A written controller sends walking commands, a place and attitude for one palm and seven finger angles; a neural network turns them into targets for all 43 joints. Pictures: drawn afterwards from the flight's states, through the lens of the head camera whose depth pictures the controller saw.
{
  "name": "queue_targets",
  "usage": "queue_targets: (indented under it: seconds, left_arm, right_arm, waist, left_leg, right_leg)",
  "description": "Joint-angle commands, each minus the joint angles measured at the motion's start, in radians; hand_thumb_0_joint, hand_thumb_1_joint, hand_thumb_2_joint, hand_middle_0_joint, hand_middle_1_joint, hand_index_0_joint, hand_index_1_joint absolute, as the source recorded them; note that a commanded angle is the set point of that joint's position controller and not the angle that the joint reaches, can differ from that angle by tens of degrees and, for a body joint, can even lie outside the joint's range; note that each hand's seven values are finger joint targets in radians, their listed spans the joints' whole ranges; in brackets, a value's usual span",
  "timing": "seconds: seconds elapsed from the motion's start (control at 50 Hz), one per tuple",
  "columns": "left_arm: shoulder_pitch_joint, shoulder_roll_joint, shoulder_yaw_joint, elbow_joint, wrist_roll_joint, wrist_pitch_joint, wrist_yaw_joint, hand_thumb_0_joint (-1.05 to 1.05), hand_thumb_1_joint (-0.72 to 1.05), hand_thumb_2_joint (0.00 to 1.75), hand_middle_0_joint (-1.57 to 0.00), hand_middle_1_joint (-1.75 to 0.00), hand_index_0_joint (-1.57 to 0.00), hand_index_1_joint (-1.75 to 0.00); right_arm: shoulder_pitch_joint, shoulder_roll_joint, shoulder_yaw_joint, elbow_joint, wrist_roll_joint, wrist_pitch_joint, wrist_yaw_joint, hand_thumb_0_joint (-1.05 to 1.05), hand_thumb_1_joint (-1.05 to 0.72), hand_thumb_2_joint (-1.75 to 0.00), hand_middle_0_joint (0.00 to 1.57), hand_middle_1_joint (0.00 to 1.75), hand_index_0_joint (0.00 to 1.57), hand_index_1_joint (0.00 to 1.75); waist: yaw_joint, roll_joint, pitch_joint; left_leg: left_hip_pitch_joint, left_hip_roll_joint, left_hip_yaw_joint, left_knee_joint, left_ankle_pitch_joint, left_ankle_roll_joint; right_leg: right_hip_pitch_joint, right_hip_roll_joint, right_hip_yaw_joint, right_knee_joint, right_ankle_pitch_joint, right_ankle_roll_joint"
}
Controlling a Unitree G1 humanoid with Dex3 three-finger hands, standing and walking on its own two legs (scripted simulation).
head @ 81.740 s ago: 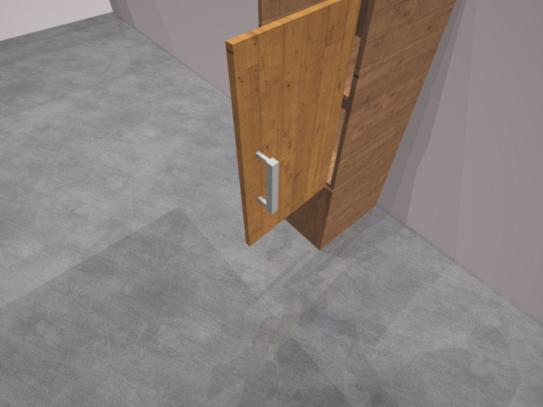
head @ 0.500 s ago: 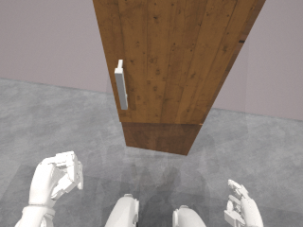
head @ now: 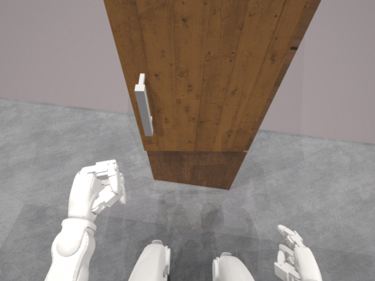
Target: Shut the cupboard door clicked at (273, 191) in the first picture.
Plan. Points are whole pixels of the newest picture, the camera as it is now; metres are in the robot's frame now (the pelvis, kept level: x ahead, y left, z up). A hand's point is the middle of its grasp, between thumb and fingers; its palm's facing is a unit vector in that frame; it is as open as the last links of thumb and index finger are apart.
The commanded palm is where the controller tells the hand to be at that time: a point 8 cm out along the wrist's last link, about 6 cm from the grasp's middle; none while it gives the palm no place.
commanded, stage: bring the fist close to the handle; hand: left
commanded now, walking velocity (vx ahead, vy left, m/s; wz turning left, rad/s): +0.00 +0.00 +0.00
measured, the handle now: (145, 107) +0.51 +0.14 +0.03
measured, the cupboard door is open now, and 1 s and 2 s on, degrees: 8 8 0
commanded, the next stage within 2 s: push the door shut along its arc in 1.02 s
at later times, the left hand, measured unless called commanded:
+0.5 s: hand (148, 151) +0.37 +0.11 +0.04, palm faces -0.01 -1.00 -0.01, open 3.1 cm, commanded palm +0.36 +0.15 +0.04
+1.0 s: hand (155, 142) +0.40 +0.10 +0.04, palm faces +0.05 -1.00 -0.03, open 3.1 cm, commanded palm +0.38 +0.15 +0.04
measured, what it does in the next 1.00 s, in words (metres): stands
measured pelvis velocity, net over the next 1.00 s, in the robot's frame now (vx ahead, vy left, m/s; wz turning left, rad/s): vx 0.00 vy -0.01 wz -0.02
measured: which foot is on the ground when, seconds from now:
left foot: down 0.00-1.00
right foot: down 0.00-1.00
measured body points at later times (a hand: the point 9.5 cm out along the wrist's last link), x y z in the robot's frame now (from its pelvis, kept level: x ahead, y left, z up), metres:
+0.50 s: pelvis +0.00 +0.00 +0.00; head +0.09 +0.01 +0.44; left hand +0.37 +0.16 +0.04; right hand +0.14 -0.24 -0.11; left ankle +0.05 +0.11 -0.62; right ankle +0.01 -0.11 -0.62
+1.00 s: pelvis +0.00 -0.01 +0.01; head +0.10 -0.01 +0.45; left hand +0.39 +0.15 +0.04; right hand +0.07 -0.26 -0.12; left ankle +0.05 +0.11 -0.62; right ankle +0.01 -0.11 -0.62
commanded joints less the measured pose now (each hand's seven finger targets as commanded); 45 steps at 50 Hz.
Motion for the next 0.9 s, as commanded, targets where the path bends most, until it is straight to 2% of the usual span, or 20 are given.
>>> queue_targets:
  seconds: [0.0,0.04,0.06,0.14,0.18,0.26,0.34,0.36,0.4,0.52,0.56,0.6,0.64,0.74,0.76,0.78,0.82,0.84,0.86,0.88]
  left_arm:
    - [-0.172,0.05,0.009,-0.156,0.015,-0.071,0.044,0.0,0.9,0.9,-1.3,-1.5,-1.3,-1.5]
    - [-0.196,0.073,0.037,-0.102,0.022,-0.077,0.058,0.0,0.9,0.9,-1.3,-1.5,-1.3,-1.5]
    - [-0.232,0.062,0.029,-0.098,0.027,-0.087,0.062,0.0,0.9,0.9,-1.3,-1.5,-1.3,-1.5]
    - [-0.357,0.057,0.018,-0.055,0.042,-0.115,0.081,0.0,0.9,0.9,-1.3,-1.5,-1.3,-1.5]
    - [-0.37,0.025,-0.009,-0.032,0.049,-0.123,0.086,0.0,0.9,0.9,-1.3,-1.5,-1.3,-1.5]
    - [-0.485,0.029,-0.001,0.073,0.06,-0.124,0.108,0.0,0.9,0.9,-1.3,-1.5,-1.3,-1.5]
    - [-0.604,0.035,0.011,0.119,0.071,-0.138,0.133,0.0,0.9,0.9,-1.3,-1.5,-1.3,-1.5]
    - [-0.624,0.012,-0.007,0.136,0.079,-0.14,0.138,0.0,0.9,0.9,-1.3,-1.5,-1.3,-1.5]
    - [-0.689,-0.021,-0.036,0.18,0.084,-0.143,0.15,0.0,0.9,0.9,-1.3,-1.5,-1.3,-1.5]
    - [-0.823,-0.011,0.004,0.345,0.113,-0.163,0.199,0.0,0.9,0.9,-1.3,-1.5,-1.3,-1.5]
    - [-0.884,0.0,0.024,0.374,0.121,-0.177,0.218,0.0,0.9,0.9,-1.3,-1.5,-1.3,-1.5]
    - [-0.921,0.0,0.034,0.434,0.131,-0.191,0.232,0.0,0.9,0.9,-1.3,-1.5,-1.3,-1.5]
    - [-0.906,0.061,0.103,0.475,0.132,-0.202,0.242,0.0,0.9,0.9,-1.3,-1.5,-1.3,-1.5]
    - [-0.828,0.047,0.096,0.461,0.126,-0.221,0.22,0.0,0.9,0.9,-1.3,-1.5,-1.3,-1.5]
    - [-0.851,0.027,0.074,0.45,0.124,-0.221,0.212,0.0,0.9,0.9,-1.3,-1.5,-1.3,-1.5]
    - [-0.862,0.048,0.09,0.454,0.123,-0.223,0.211,0.0,0.9,0.9,-1.3,-1.5,-1.3,-1.5]
    - [-0.871,0.034,0.076,0.433,0.112,-0.231,0.2,0.0,0.9,0.9,-1.3,-1.5,-1.3,-1.5]
    - [-0.872,0.054,0.087,0.414,0.109,-0.239,0.197,0.0,0.9,0.9,-1.3,-1.5,-1.3,-1.5]
    - [-0.876,0.04,0.074,0.414,0.109,-0.245,0.194,0.0,0.9,0.9,-1.3,-1.5,-1.3,-1.5]
    - [-0.898,0.013,0.047,0.423,0.107,-0.248,0.188,0.0,0.9,0.9,-1.3,-1.5,-1.3,-1.5]
  right_arm:
    - [-0.01,-0.127,-0.053,-0.133,0.0,-0.03,-0.005,0.0,-0.9,-0.9,0.2,0.3,0.2,0.3]
    - [0.002,-0.133,-0.055,-0.125,-0.004,-0.021,-0.004,0.0,-0.9,-0.9,0.2,0.3,0.2,0.3]
    - [-0.004,-0.13,-0.056,-0.121,-0.004,-0.017,-0.002,0.0,-0.9,-0.9,0.2,0.3,0.2,0.3]
    - [0.006,-0.133,-0.058,-0.103,-0.009,-0.003,0.003,0.0,-0.9,-0.9,0.2,0.3,0.2,0.3]
    - [0.002,-0.129,-0.06,-0.101,-0.009,0.002,0.009,0.0,-0.9,-0.9,0.2,0.3,0.2,0.3]
    - [0.01,-0.134,-0.06,-0.076,-0.011,0.02,0.012,0.0,-0.9,-0.9,0.2,0.3,0.2,0.3]
    - [0.028,-0.14,-0.064,-0.062,-0.015,0.033,0.014,0.0,-0.9,-0.9,0.2,0.3,0.2,0.3]
    - [0.026,-0.136,-0.066,-0.057,-0.015,0.036,0.018,0.0,-0.9,-0.9,0.2,0.3,0.2,0.3]
    - [0.036,-0.136,-0.069,-0.045,-0.017,0.042,0.024,0.0,-0.9,-0.9,0.2,0.3,0.2,0.3]
    - [0.067,-0.137,-0.071,-0.021,-0.027,0.065,0.035,0.0,-0.9,-0.9,0.2,0.3,0.2,0.3]
    - [0.074,-0.135,-0.073,-0.014,-0.032,0.071,0.039,0.0,-0.9,-0.9,0.2,0.3,0.2,0.3]
    - [0.085,-0.135,-0.074,-0.005,-0.036,0.078,0.043,0.0,-0.9,-0.9,0.2,0.3,0.2,0.3]
    - [0.098,-0.139,-0.073,-0.01,-0.04,0.085,0.045,0.0,-0.9,-0.9,0.2,0.3,0.2,0.3]
    - [0.11,-0.136,-0.077,-0.028,-0.039,0.103,0.057,0.0,-0.9,-0.9,0.2,0.3,0.2,0.3]
    - [0.106,-0.131,-0.077,-0.022,-0.035,0.106,0.058,0.0,-0.9,-0.9,0.2,0.3,0.2,0.3]
    - [0.116,-0.135,-0.08,-0.013,-0.034,0.11,0.055,0.0,-0.9,-0.9,0.2,0.3,0.2,0.3]
    - [0.111,-0.133,-0.081,-0.013,-0.032,0.11,0.053,0.0,-0.9,-0.9,0.2,0.3,0.2,0.3]
    - [0.116,-0.137,-0.083,-0.015,-0.031,0.109,0.048,0.0,-0.9,-0.9,0.2,0.3,0.2,0.3]
    - [0.109,-0.135,-0.082,-0.01,-0.031,0.108,0.047,0.0,-0.9,-0.9,0.2,0.3,0.2,0.3]
    - [0.11,-0.13,-0.081,-0.002,-0.03,0.107,0.047,0.0,-0.9,-0.9,0.2,0.3,0.2,0.3]
  waist:
    - [-0.028,-0.021,-0.283]
    - [-0.024,-0.045,-0.272]
    - [-0.025,-0.044,-0.286]
    - [-0.036,-0.025,-0.299]
    - [-0.03,0.001,-0.323]
    - [-0.047,-0.031,-0.304]
    - [-0.051,-0.012,-0.356]
    - [-0.05,0.018,-0.367]
    - [-0.071,0.004,-0.361]
    - [-0.082,-0.039,-0.358]
    - [-0.082,-0.012,-0.389]
    - [-0.092,-0.047,-0.378]
    - [-0.069,-0.045,-0.395]
    - [-0.05,-0.045,-0.448]
    - [-0.064,-0.045,-0.433]
    - [-0.071,-0.086,-0.416]
    - [-0.076,-0.083,-0.402]
    - [-0.074,-0.084,-0.404]
    - [-0.075,-0.065,-0.406]
    - [-0.089,-0.068,-0.376]
  left_leg:
    - [0.308,-0.015,-0.031,-0.192,0.216,0.01]
    - [0.286,-0.016,-0.03,-0.19,0.214,0.01]
    - [0.293,-0.016,-0.026,-0.187,0.22,0.01]
    - [0.312,-0.015,-0.028,-0.189,0.224,0.008]
    - [0.343,-0.015,-0.024,-0.193,0.241,0.004]
    - [0.325,-0.015,-0.024,-0.192,0.216,0.005]
    - [0.364,-0.013,-0.032,-0.193,0.245,0.002]
    - [0.392,-0.01,-0.034,-0.197,0.264,-0.004]
    - [0.408,-0.007,-0.037,-0.197,0.261,-0.005]
    - [0.365,-0.012,-0.031,-0.193,0.258,-0.003]
    - [0.367,-0.014,-0.027,-0.185,0.264,-0.004]
    - [0.343,-0.015,-0.022,-0.182,0.248,-0.002]
    - [0.309,-0.021,-0.012,-0.182,0.241,0.001]
    - [0.313,-0.023,0.009,-0.187,0.291,0.001]
    - [0.308,-0.021,0.015,-0.185,0.283,0.003]
    - [0.294,-0.019,0.013,-0.186,0.272,0.005]
    - [0.282,-0.023,0.021,-0.186,0.25,0.01]
    - [0.286,-0.022,0.018,-0.186,0.254,0.01]
    - [0.296,-0.022,0.019,-0.188,0.245,0.009]
    - [0.291,-0.023,0.019,-0.186,0.23,0.01]
  right_leg:
    - [0.101,0.004,0.04,-0.208,0.252,-0.001]
    - [0.114,0.007,0.044,-0.211,0.253,-0.003]
    - [0.115,0.002,0.046,-0.208,0.264,-0.001]
    - [0.101,0.003,0.046,-0.204,0.263,-0.004]
    - [0.098,0.0,0.045,-0.202,0.279,-0.005]
    - [0.084,0.001,0.049,-0.213,0.262,-0.002]
    - [0.076,0.004,0.044,-0.2,0.283,-0.005]
    - [0.061,0.002,0.039,-0.195,0.293,-0.007]
    - [0.036,0.003,0.036,-0.202,0.286,-0.004]
    - [0.046,0.005,0.04,-0.201,0.302,-0.001]
    - [0.042,0.006,0.043,-0.192,0.309,-0.001]
    - [0.044,0.007,0.048,-0.198,0.301,0.003]
    - [0.086,0.01,0.058,-0.197,0.309,0.001]
    - [0.158,0.011,0.073,-0.196,0.394,0.004]
    - [0.154,0.007,0.074,-0.202,0.399,0.008]
    - [0.16,0.008,0.078,-0.209,0.393,0.011]
    - [0.171,0.005,0.088,-0.225,0.382,0.014]
    - [0.173,0.007,0.089,-0.223,0.383,0.012]
    - [0.156,0.004,0.089,-0.225,0.372,0.013]
    - [0.143,0.004,0.088,-0.232,0.357,0.015]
